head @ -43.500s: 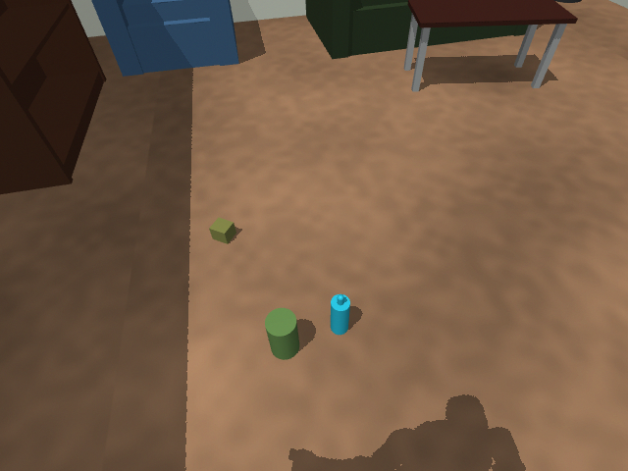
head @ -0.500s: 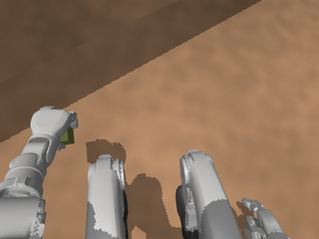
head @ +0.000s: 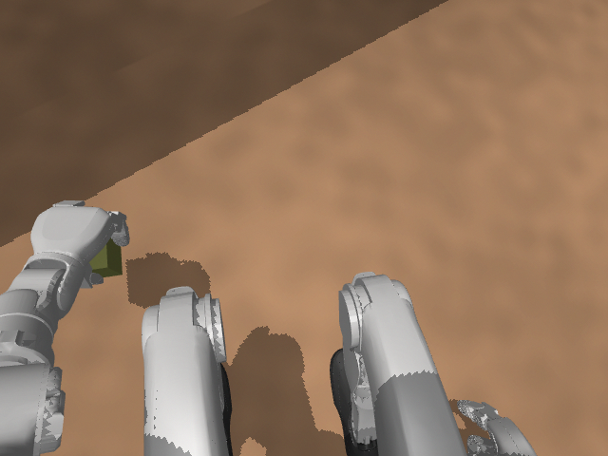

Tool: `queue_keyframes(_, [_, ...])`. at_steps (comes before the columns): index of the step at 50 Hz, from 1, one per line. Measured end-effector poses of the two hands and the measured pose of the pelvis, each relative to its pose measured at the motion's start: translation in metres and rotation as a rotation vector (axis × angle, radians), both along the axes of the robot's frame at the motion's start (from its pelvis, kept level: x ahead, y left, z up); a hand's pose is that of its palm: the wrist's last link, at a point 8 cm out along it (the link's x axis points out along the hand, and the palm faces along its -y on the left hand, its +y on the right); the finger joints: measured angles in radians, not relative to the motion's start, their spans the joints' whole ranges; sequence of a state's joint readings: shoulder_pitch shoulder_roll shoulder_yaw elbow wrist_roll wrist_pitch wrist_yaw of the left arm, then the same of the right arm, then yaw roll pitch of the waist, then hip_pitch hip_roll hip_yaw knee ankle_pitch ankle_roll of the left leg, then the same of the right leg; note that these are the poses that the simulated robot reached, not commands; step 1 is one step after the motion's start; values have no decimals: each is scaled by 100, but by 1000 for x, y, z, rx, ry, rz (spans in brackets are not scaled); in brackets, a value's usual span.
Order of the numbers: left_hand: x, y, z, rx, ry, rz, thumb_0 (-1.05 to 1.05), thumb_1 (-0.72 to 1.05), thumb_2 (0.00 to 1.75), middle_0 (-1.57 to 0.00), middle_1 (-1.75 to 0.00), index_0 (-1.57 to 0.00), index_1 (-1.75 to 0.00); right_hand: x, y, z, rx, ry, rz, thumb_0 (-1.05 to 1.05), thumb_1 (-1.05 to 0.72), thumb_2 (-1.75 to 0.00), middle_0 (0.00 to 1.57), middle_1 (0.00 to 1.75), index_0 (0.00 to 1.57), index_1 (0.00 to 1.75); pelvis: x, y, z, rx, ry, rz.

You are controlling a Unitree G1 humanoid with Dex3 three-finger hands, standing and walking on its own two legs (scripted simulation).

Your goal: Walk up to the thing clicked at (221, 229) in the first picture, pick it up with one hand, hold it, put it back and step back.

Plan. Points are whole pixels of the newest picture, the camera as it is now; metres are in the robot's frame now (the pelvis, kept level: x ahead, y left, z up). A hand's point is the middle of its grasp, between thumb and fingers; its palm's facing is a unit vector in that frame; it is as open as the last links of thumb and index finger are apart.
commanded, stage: crouch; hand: left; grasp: from above
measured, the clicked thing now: (88, 249) +0.40 +0.32 -0.21
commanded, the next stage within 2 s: lower in 0.12 s
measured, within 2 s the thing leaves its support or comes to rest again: rests again in 1.02 s
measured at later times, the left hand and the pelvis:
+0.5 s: hand (102, 262) +0.39 +0.30 -0.22, palm faces -0.51 -0.05 -0.86, open 7.8 cm; pelvis +0.00 -0.01 -0.04, yaw -1 degrees
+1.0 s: hand (118, 267) +0.39 +0.29 -0.27, palm faces -0.51 -0.07 -0.86, open 7.7 cm; pelvis +0.01 -0.01 -0.07, yaw -2 degrees
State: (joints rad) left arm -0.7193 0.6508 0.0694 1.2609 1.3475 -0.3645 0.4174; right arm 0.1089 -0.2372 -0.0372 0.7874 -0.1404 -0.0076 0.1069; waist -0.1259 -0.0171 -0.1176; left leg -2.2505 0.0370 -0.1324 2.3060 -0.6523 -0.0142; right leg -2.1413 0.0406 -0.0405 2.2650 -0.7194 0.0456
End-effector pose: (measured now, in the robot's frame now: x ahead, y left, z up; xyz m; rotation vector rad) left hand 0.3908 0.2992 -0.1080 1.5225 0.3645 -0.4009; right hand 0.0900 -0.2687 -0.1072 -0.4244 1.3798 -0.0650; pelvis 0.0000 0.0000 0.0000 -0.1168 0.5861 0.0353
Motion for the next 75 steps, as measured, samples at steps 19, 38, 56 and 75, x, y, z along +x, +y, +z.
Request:
queue_keyframes(19, [3,1,-36,6,36,41,-3,11,48,-53,-56,-96,-66,6,-2,-30,14,0,45,0,-92,-90,21,30,21,30,0,-5,-28,9,-21,-11])
queue_keyframes(38, [2,0,-81,-40,5,34,-4,12,44,-55,-55,-95,-62,9,-10,-48,-20,50,82,0,-92,-89,21,30,20,30,9,-6,-54,-2,-46,-31])
queue_keyframes(56, [7,-5,-116,-48,25,61,-5,13,41,-56,-54,-96,-59,13,-13,-60,-28,67,192,0,-91,-89,21,30,21,30,11,-8,-73,-9,-89,-48])
queue_keyframes(75, [6,-6,-117,-34,8,75,-5,11,43,-58,-53,-92,-56,21,0,-60,3,47,264,0,-91,-89,21,30,21,30,12,-4,-74,-23,-104,-57])
